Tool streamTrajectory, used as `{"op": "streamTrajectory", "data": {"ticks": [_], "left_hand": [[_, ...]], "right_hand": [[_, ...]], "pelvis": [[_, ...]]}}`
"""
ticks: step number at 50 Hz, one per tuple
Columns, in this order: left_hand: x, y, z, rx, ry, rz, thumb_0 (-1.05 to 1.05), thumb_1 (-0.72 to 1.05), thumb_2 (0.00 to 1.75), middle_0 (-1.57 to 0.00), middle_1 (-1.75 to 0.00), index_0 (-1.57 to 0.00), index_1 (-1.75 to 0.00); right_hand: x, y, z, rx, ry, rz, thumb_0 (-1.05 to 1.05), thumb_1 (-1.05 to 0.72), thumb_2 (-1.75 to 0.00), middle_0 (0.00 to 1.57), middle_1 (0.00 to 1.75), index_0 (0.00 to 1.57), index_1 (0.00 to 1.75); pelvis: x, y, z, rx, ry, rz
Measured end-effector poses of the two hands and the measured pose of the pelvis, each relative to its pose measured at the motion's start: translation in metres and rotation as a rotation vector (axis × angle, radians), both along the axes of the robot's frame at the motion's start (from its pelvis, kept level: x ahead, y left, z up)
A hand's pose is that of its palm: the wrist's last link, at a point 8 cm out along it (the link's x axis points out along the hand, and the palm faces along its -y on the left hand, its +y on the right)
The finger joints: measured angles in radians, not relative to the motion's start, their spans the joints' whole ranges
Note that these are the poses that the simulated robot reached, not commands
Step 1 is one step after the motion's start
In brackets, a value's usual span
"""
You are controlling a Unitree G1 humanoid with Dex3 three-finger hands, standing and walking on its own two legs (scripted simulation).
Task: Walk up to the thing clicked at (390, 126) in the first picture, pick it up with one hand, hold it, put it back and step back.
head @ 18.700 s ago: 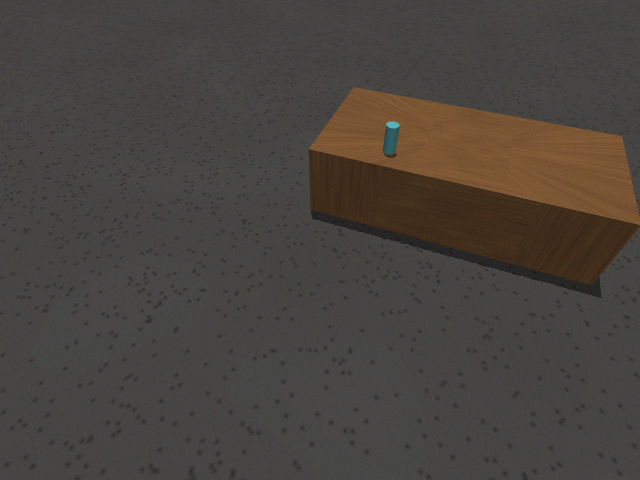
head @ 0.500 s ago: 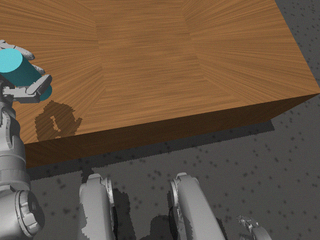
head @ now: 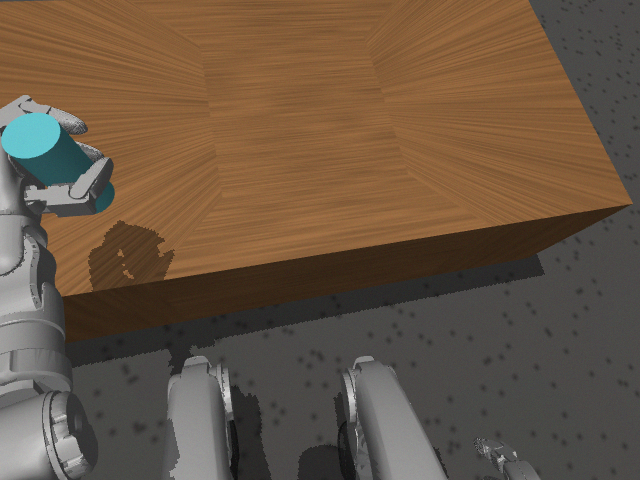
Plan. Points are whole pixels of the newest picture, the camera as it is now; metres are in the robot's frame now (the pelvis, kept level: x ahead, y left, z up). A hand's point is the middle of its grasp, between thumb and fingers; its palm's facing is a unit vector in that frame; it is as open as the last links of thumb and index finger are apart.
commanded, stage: lift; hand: left
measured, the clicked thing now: (65, 169) +0.48 +0.27 +0.01
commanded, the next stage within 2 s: hold in 1.64 s
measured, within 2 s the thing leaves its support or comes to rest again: neither
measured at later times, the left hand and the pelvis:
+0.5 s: hand (28, 159) +0.43 +0.24 +0.11, palm faces +0.20 -0.98 -0.03, open 7.2 cm; pelvis +0.02 +0.00 +0.08, yaw +2 degrees
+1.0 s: hand out of the picture +0.39 +0.22 +0.20, palm faces +0.21 -0.98 -0.03, open 7.2 cm; pelvis +0.04 +0.00 +0.16, yaw +5 degrees
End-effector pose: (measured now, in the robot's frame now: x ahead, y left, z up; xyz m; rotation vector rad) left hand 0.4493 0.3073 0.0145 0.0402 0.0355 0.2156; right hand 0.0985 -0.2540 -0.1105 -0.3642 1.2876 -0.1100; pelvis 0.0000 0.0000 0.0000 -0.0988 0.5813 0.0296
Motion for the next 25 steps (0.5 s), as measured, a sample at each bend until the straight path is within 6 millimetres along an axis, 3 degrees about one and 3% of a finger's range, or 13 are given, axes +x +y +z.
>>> {"op": "streamTrajectory", "data": {"ticks": [11, 25], "left_hand": [[-0.014, -0.007, 0.032, 0.003, 0.000, -0.010, 0.01, -0.09, 1.10, -0.87, -1.15, -0.92, -1.15], [-0.052, -0.016, 0.096, -0.013, -0.006, -0.013, 0.01, -0.09, 1.11, -0.87, -1.14, -0.92, -1.15]], "right_hand": [[0.012, 0.005, 0.020, 0.028, -0.035, -0.004, 0.00, -0.91, -0.90, 0.20, 0.30, 0.20, 0.30], [0.046, 0.011, 0.084, 0.035, -0.158, 0.001, 0.00, -0.91, -0.90, 0.20, 0.30, 0.20, 0.30]], "pelvis": [[0.005, 0.000, 0.024, 0.004, -0.033, 0.010], [0.016, 0.003, 0.080, 0.014, -0.126, 0.033]]}}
